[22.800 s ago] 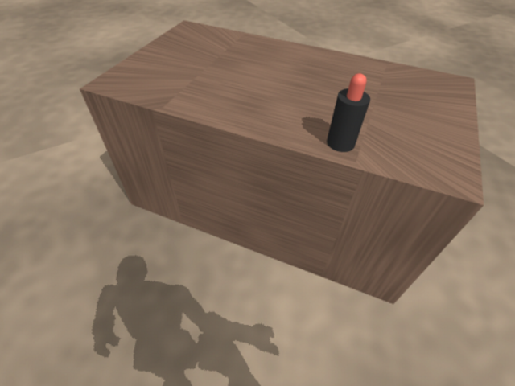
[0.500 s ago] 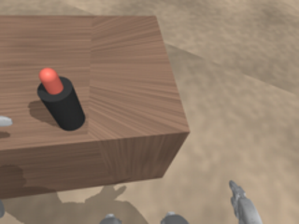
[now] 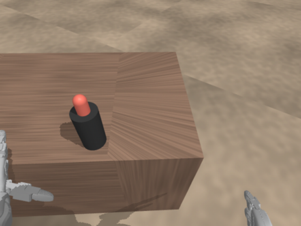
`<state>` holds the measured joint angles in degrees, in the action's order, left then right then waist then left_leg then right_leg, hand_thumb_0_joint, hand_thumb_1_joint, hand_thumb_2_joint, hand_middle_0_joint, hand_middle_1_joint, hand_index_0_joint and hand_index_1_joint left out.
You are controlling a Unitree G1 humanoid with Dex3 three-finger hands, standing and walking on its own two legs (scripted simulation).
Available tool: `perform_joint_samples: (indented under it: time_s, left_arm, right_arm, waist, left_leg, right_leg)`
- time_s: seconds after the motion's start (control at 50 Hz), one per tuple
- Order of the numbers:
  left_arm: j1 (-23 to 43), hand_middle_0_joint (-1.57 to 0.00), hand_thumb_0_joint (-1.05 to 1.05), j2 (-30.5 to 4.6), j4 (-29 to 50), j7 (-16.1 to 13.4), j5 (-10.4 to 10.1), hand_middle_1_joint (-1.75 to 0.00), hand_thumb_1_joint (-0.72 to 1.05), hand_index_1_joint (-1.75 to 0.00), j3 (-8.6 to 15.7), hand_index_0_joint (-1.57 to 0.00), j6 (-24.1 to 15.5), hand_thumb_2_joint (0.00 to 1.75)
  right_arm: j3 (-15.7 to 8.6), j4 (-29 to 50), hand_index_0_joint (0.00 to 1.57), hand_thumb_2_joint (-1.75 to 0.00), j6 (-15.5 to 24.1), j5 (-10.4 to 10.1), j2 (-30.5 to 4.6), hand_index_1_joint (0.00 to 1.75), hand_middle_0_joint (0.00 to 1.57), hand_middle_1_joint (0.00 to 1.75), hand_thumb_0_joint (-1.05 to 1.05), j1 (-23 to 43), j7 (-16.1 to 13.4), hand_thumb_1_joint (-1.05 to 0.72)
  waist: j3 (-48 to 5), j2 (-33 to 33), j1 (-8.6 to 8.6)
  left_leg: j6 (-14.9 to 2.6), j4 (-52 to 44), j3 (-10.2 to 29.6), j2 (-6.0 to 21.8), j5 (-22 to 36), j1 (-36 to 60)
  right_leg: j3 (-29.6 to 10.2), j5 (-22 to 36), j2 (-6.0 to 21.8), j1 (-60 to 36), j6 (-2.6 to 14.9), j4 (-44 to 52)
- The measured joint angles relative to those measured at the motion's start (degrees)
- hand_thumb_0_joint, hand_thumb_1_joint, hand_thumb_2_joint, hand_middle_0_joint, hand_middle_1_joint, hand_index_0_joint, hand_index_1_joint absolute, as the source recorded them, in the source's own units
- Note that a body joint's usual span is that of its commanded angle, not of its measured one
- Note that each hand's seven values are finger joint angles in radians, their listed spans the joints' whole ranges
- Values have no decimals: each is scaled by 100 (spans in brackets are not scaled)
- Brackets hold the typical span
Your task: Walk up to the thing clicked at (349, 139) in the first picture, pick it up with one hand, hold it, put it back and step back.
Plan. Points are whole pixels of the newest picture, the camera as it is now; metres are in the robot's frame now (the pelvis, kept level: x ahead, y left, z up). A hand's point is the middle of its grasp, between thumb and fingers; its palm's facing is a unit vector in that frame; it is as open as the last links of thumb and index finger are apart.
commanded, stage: sink last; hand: left
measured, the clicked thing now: (87, 121) +0.44 +0.21 +0.02
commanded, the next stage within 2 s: home in 0.58 s
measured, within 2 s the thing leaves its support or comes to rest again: neither
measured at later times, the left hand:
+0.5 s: hand (39, 218) +0.14 +0.21 +0.10, palm faces +0.32 -0.86 -0.39, open 17.4 cm
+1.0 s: hand out of the picture +0.15 +0.24 -0.01, palm faces +0.31 -0.90 -0.32, open 17.1 cm
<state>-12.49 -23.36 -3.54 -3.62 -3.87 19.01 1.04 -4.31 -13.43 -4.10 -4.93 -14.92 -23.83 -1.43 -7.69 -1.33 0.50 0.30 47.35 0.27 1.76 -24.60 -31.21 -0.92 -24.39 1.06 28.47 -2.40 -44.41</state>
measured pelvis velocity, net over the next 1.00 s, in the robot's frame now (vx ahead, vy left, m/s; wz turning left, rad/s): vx -0.03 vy -0.01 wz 0.02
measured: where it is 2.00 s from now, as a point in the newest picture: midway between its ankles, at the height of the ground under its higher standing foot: outside the picture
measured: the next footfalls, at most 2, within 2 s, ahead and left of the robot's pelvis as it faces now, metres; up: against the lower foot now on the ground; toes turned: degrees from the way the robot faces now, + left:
none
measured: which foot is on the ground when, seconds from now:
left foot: down 0.00-1.00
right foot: down 0.00-1.00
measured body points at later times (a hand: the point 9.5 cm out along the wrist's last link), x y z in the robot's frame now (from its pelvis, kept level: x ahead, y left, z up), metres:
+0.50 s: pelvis -0.03 -0.03 -0.01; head -0.03 -0.06 +0.44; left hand +0.12 +0.26 +0.12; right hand +0.13 -0.29 -0.05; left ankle -0.01 +0.12 -0.70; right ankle -0.02 -0.15 -0.71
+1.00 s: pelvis -0.03 -0.01 -0.02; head +0.00 -0.02 +0.43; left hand +0.12 +0.28 +0.02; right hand +0.15 -0.22 -0.05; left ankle -0.01 +0.12 -0.71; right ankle -0.02 -0.15 -0.71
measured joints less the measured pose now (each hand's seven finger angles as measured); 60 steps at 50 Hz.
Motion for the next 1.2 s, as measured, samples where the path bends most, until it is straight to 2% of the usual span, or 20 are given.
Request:
perform_joint_samples:
  time_s: [0.08, 0.14, 0.26, 0.32, 0.42, 0.58, 0.68, 0.76, 0.82, 0.9, 0.96, 1.0, 1.04, 1.12, 1.2]
  left_arm:
    - [-760, -6, -2, 224, 1058, -59, -93, -3, -50, -2, -120, -6, 31, 1]
    - [-1254, -5, -2, 362, 1657, -59, -119, -3, -50, -2, -225, -6, 8, 1]
    - [-2103, -5, -2, 657, 2524, 138, -145, -4, -50, -3, -650, -5, 49, 2]
    - [-2298, -5, -2, 663, 2809, 206, -159, -4, -50, -3, -738, -5, 27, 1]
    - [-2180, -5, -2, 588, 2762, 233, -167, -4, -51, -4, -535, -6, -95, 2]
    - [-1948, -5, -1, 523, 2073, 272, -182, -5, -52, -4, -106, -6, -347, 2]
    - [-1859, -6, -2, 490, 1502, 242, -171, -6, -54, -5, 57, -6, -413, 3]
    - [-1817, -7, -2, 440, 1385, 129, -147, -6, -54, -6, 140, -7, -390, 5]
    - [-1783, -7, -2, 423, 1260, 28, -119, -6, -53, -6, 137, -7, -495, 6]
    - [-1674, -6, -2, 536, 977, -18, -62, -7, -51, -6, -88, -6, -583, 8]
    - [-1635, -6, -2, 734, 790, 22, -17, -7, -48, -7, -410, -6, -565, 10]
    - [-1663, -6, -2, 882, 681, 64, 15, -7, -47, -7, -652, -6, -484, 11]
    - [-1705, -6, -2, 1011, 590, 97, 39, -7, -46, -7, -892, -6, -371, 11]
    - [-1703, -6, -2, 1178, 415, 106, 96, -7, -47, -7, -1333, -6, -151, 10]
    - [-1565, -6, -2, 1267, 185, 74, 159, -7, -48, -6, -1679, -6, -27, 9]
  right_arm:
    - [-175, 92, 6, -5, 7, 18, 6, 6, 6, 5, -1, -34, -114, 53]
    - [-208, 177, 6, -5, 44, 52, 38, 6, 6, 5, -1, -83, -135, 53]
    - [-257, 396, 6, -5, 70, 91, 156, 6, 6, 5, -1, -192, -95, 54]
    - [-300, 495, 6, -5, 91, 103, 197, 6, 6, 5, -1, -260, -121, 54]
    - [-311, 573, 6, -5, 122, 137, 221, 6, 6, 5, -1, -344, -184, 53]
    - [-350, 578, 6, -5, 236, 154, 186, 6, 6, 5, -1, -444, -164, 53]
    - [-378, 499, 6, -5, 300, 170, 150, 6, 6, 5, -1, -469, -187, 52]
    - [-388, 438, 7, -8, 333, 183, 116, 7, 7, 6, -1, -464, -258, 47]
    - [-278, 443, 9, -16, 404, 191, 103, 10, 8, 9, -1, -389, -323, 38]
    - [89, 443, 10, -28, 472, 216, 252, 13, 9, 12, -1, -200, -346, 19]
    - [393, 462, 11, -36, 515, 245, 446, 15, 11, 14, -1, -80, -292, 5]
    - [494, 492, 13, -42, 540, 266, 544, 17, 12, 16, -1, -71, -238, -6]
    - [499, 484, 14, -49, 558, 279, 578, 19, 13, 18, -1, -85, -197, -18]
    - [344, 402, 17, -64, 516, 297, 472, 23, 16, 22, 0, -113, -215, -44]
    - [325, 575, 19, -76, 384, 301, 357, 26, 18, 26, 0, -170, -278, -65]
  waist:
    - [104, 15, 88]
    - [124, -18, 128]
    - [81, -128, 173]
    - [57, -151, 192]
    - [48, -137, 200]
    - [182, -44, 177]
    - [270, 12, 166]
    - [278, 35, 170]
    - [265, 52, 158]
    - [245, 95, 154]
    - [237, 116, 144]
    - [218, 119, 127]
    - [205, 122, 100]
    - [219, 146, 28]
    - [246, 224, -69]
  left_leg:
    - [37, 23, 36, -11, -4, 92]
    - [62, 64, 70, -19, -1, 89]
    - [102, 163, 97, -42, 12, 33]
    - [128, 201, 114, -51, 34, 4]
    - [177, 240, 145, -48, 96, -53]
    - [203, 310, 135, -32, 167, -196]
    - [202, 387, 129, -31, 173, -357]
    - [201, 437, 137, -34, 144, -406]
    - [175, 435, 113, -39, 113, -365]
    - [139, 436, 85, -53, 78, -361]
    - [110, 467, 79, -66, 42, -412]
    - [92, 495, 73, -71, 6, -450]
    - [73, 530, 62, -75, -35, -488]
    - [43, 641, 35, -68, -129, -591]
    - [38, 763, 9, -44, -214, -701]
  right_leg:
    - [35, -58, 10, -73, 33, -97]
    - [67, -96, 16, -62, 57, -189]
    - [88, -166, 37, 39, 96, -415]
    - [102, -190, 45, 92, 122, -524]
    - [128, -195, 38, 189, 177, -669]
    - [110, -168, 17, 392, 232, -844]
    - [99, -157, 15, 554, 226, -916]
    - [106, -162, 19, 571, 201, -908]
    - [84, -166, 25, 519, 174, -867]
    - [58, -172, 41, 502, 140, -828]
    - [53, -186, 55, 531, 113, -815]
    - [48, -200, 61, 552, 94, -807]
    - [38, -220, 65, 577, 75, -807]
    - [10, -273, 60, 664, 43, -860]
    - [-20, -335, 37, 780, 33, -961]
